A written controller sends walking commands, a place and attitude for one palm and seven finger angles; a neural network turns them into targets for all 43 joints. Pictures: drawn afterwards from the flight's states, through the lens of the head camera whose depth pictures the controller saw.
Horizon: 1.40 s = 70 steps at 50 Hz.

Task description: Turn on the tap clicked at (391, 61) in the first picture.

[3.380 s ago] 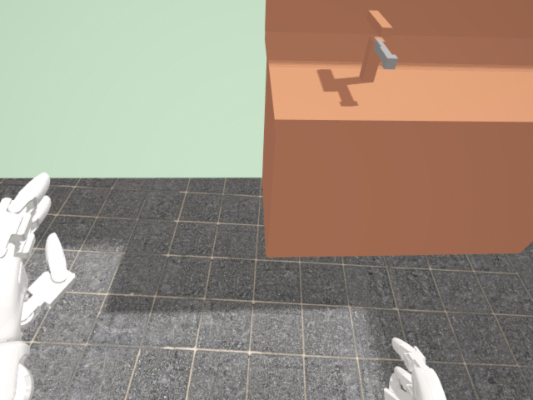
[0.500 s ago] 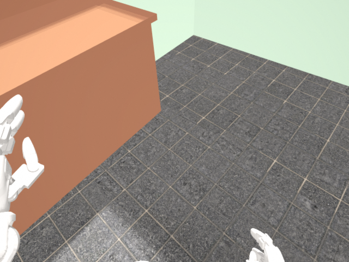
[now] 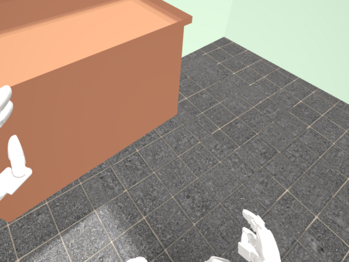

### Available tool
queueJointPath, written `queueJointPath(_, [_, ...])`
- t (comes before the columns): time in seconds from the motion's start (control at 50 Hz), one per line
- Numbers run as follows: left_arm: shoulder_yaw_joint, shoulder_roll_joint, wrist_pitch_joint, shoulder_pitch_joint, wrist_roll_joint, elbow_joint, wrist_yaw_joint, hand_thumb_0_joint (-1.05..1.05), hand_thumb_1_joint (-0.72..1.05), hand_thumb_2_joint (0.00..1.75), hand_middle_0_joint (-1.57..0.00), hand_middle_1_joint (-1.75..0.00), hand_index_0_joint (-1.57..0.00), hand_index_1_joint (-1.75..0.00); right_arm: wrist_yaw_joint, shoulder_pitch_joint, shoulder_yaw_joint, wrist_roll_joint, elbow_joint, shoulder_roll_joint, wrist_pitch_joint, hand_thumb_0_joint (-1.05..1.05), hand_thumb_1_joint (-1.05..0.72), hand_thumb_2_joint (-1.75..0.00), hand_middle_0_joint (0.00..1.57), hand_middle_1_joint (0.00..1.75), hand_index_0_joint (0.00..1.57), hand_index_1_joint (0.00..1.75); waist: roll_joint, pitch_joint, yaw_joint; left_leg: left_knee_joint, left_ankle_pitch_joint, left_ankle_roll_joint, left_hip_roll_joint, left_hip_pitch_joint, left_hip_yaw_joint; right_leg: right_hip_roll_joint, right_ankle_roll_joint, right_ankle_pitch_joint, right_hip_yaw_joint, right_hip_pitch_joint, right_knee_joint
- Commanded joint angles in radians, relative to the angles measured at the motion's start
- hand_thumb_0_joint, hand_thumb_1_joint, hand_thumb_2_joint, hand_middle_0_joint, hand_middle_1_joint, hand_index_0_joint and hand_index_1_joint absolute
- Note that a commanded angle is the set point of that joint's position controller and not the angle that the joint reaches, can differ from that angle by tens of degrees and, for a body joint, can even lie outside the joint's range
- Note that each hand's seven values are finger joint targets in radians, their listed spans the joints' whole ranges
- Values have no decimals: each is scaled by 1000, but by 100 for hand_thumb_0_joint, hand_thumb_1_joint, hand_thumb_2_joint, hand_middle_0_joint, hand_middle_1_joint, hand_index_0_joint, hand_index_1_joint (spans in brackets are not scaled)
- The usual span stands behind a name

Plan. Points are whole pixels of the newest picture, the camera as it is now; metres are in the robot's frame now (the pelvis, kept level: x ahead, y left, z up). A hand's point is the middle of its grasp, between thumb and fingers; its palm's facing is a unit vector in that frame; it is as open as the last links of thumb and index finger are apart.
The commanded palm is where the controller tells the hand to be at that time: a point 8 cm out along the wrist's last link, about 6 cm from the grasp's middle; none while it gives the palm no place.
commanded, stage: turn to face it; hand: left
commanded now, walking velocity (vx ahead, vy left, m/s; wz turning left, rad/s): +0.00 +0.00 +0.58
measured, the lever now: out of the picture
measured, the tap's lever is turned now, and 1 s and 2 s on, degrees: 0 0 0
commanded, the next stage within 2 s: take the last steps up to it in 0.46 s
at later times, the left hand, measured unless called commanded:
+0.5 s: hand out of the picture +0.12 +0.25 +0.18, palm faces +0.59 -0.70 -0.39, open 7.4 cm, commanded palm +0.05 +0.28 +0.18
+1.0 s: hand out of the picture +0.04 +0.24 +0.17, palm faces +0.67 -0.62 -0.40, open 7.4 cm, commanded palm -0.02 +0.27 +0.18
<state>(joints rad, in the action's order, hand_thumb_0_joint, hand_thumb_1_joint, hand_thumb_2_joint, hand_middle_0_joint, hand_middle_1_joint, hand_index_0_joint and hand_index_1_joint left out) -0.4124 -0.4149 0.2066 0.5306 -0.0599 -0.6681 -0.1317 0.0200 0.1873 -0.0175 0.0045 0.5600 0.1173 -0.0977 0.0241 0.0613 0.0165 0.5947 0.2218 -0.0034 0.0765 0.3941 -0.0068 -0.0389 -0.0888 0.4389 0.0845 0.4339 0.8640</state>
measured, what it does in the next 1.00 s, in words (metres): steps on the spot, turning left: right foot, then left foot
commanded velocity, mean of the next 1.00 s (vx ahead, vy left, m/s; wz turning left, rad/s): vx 0.14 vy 0.04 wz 0.25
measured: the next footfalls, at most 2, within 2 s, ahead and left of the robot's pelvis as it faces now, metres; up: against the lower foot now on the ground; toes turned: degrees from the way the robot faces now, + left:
right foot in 0.10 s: +0.06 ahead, -0.15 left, +0.00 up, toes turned -2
left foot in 0.44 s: -0.03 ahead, +0.08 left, +0.00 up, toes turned +21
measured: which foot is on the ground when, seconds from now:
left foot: down 0.00-0.10, up 0.12-0.42, down 0.44-0.78, up 0.80-1.00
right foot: up 0.00-0.08, down 0.10-0.44, up 0.46-0.76, down 0.78-1.00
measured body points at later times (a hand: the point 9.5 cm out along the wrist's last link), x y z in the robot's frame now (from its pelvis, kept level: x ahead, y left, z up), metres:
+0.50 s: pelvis -0.03 -0.03 -0.01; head +0.00 +0.00 +0.44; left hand +0.08 +0.29 +0.20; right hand +0.21 -0.23 -0.07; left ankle -0.06 +0.07 -0.73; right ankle +0.01 -0.15 -0.71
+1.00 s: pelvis -0.06 -0.05 +0.01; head -0.05 -0.06 +0.46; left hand +0.00 +0.27 +0.19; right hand +0.17 -0.23 -0.09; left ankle -0.08 +0.08 -0.67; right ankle -0.02 -0.16 -0.73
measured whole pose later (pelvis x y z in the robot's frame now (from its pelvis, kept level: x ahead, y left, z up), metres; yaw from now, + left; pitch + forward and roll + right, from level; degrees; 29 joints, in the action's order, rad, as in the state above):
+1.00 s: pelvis -0.06 -0.05 +0.01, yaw +23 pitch +0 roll +1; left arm -0.31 -0.33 0.21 0.48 -0.02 -0.46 -0.14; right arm 0.07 0.23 0.01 -0.01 0.67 0.23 -0.05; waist -0.01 0.01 0.00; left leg 0.97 0.33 0.02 0.06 0.50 -0.08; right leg -0.10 0.00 0.25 0.16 0.20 0.46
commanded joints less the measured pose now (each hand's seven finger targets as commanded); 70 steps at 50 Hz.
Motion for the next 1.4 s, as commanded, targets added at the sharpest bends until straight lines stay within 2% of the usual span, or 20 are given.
queueJointPath(0.0, [-90, -99, 13, -35, -15, -116, -15, 0, 90, 90, -20, -30, -20, -30, 27, -23, 69, 8, -112, 193, -39, 0, -90, -90, 20, 30, 20, 30, 217, -192, -13, -154, -355, -129, 181, -120, 180, 43, -9, -51, 32, -157, -189])
queueJointPath(0.04, [-75, -95, 0, -86, -7, -59, -10, 0, 90, 90, -20, -30, -20, -30, 31, -44, 59, 11, -107, 186, -37, 0, -90, -90, 20, 30, 20, 30, 154, -173, -32, -92, -265, -98, 158, -68, 173, 25, 1, -132, 10, -250, -379])
queueJointPath(0.06, [-73, -110, -6, -124, 6, -42, -12, 0, 90, 90, -20, -30, -20, -30, 34, -41, 54, 15, -104, 174, -32, 0, -90, -90, 20, 30, 20, 30, 16, -180, -35, 20, -107, -54, 94, -20, 112, -71, 34, -267, -62, -307, -515])
queueJointPath(0.08, [-81, -165, -22, -162, 19, -19, -24, 0, 90, 90, -20, -30, -20, -30, 38, -45, 46, 16, -118, 145, -25, 0, -90, -90, 20, 30, 20, 30, -286, -162, -22, 270, 223, 27, -58, 149, -36, -322, 131, -439, -347, -357, -576])
queueJointPath(0.1, [-62, -144, -42, -186, 2, 9, -34, 0, 90, 90, -20, -30, -20, -30, 44, -54, 50, 15, -117, 162, -30, 0, -90, -90, 20, 30, 20, 30, -303, -156, -39, 515, 366, 45, -92, 176, -1, -432, 208, -546, -420, -286, -577])
queueJointPath(0.2, [-45, -139, -7, -188, 30, -45, -39, 0, 90, 90, -20, -30, -20, -30, 70, -155, 29, 1, -111, 144, -6, 0, -90, -90, 20, 30, 20, 30, -201, -129, -25, 570, 256, 75, -30, 142, -31, -321, 182, -824, -51, -305, -475])
queueJointPath(0.36, [-86, -121, 13, -40, 26, -153, -79, 0, 90, 90, -20, -30, -20, -30, 69, -47, 56, -20, -161, 156, 21, 0, -90, -90, 20, 30, 20, 30, -173, -265, -24, -47, 130, 41, -79, -75, -146, -299, 169, -863, -14, -409, -313])
queueJointPath(0.4, [-61, -107, 22, -58, 12, -171, -78, 0, 90, 90, -20, -30, -20, -30, 71, -13, 76, -9, -163, 182, 25, 0, -90, -90, 20, 30, 20, 30, -24, -283, 14, -189, -212, 3, 14, -288, -63, -213, 84, -627, 51, -255, -112])
queueJointPath(0.44, [-72, -126, 55, -38, 11, -139, -60, 0, 90, 90, -20, -30, -20, -30, 50, -15, 85, 0, -170, 220, -6, 0, -90, -90, 20, 30, 20, 30, 278, -218, -19, -191, -937, -185, 334, -400, 325, -25, 23, 209, 1, 102, 155])
queueJointPath(0.56, [-24, -84, 53, -60, 21, -152, -30, 0, 90, 90, -20, -30, -20, -30, 9, -24, 80, 6, -109, 214, -49, 0, -90, -90, 20, 30, 20, 30, 236, -160, -7, -204, -532, -132, 175, -207, 110, 2, 19, -34, -2, -6, 71])
queueJointPath(0.72, [-7, -84, 17, -178, 30, -10, -30, 0, 90, 90, -20, -30, -20, -30, 42, -67, 49, -1, -77, 198, -27, 0, -90, -90, 20, 30, 20, 30, 145, -115, -27, -229, 337, -112, 125, 47, 135, 26, 46, -30, 55, -342, -392])
queueJointPath(0.74, [-13, -103, 15, -190, 42, 18, -32, 0, 90, 90, -20, -30, -20, -30, 43, -60, 47, -1, -70, 183, -20, 0, -90, -90, 20, 30, 20, 30, 33, -108, -26, -75, 384, -77, 69, 125, 75, -65, 95, 32, -58, -385, -498])
queueJointPath(0.76, [-29, -140, 11, -207, 48, 29, -36, 0, 90, 90, -20, -30, -20, -30, 42, -66, 43, -3, -79, 158, -12, 0, -90, -90, 20, 30, 20, 30, -234, -83, -29, 219, 395, -20, -43, 286, -35, -284, 200, 223, -404, -394, -643])
queueJointPath(0.8, [-40, -162, 20, -291, 35, 10, -42, 0, 90, 90, -20, -30, -20, -30, 38, -124, 58, -17, -71, 204, -31, 0, -90, -90, 20, 30, 20, 30, -285, -55, -28, 603, 259, 25, -45, 330, 37, -447, 281, 307, -625, -261, -752])
queueJointPath(0.88, [-31, -125, 56, -167, 38, 34, -25, 0, 90, 90, -20, -30, -20, -30, 47, -107, 46, -5, -41, 186, -7, 0, -90, -90, 20, 30, 20, 30, -149, -48, -19, 544, 96, 43, 6, 255, -14, -300, 205, -171, -174, -245, -647])
queueJointPath(1.08, [-36, -105, 63, -188, 37, -67, -69, 0, 90, 90, -20, -30, -20, -30, 77, -30, 81, -7, -97, 192, -29, 0, -90, -90, 20, 30, 20, 30, -83, -150, -13, -152, 67, -2, -34, -242, -176, -186, 159, -64, -63, -198, -408])
queueJointPath(1.12, [-11, -83, 80, -233, 39, -122, -68, 0, 90, 90, -20, -30, -20, -30, 76, -27, 94, 8, -118, 240, -29, 0, -90, -90, 20, 30, 20, 30, 335, -154, 3, -285, -68, -138, 264, -443, 274, 2, 66, 123, 62, 119, 59])
queueJointPath(1.16, [-55, -147, 97, -222, 54, -49, -57, 0, 90, 90, -20, -30, -20, -30, 65, -46, 77, -4, -86, 205, -41, 0, -90, -90, 20, 30, 20, 30, 280, -121, 6, -349, 22, -242, 356, -340, 421, -49, 77, 125, -62, 234, 319])
queueJointPath(1.24, [-23, -88, 89, -124, 50, -94, -35, 0, 90, 90, -20, -30, -20, -30, 42, -47, 77, 4, -72, 199, -58, 0, -90, -90, 20, 30, 20, 30, 185, -117, -12, -323, -42, -184, 251, -238, 141, -66, 57, -45, -20, 174, 218])
queueJointPath(1.38, [-45, -99, 57, -118, 40, -4, -31, 0, 90, 90, -20, -30, -20, -30, 55, -54, 52, -8, -73, 188, -47, 0, -90, -90, 20, 30, 20, 30, 161, -105, -11, -335, 37, -134, 234, -169, 30, -3, 47, -78, 81, -55, -163])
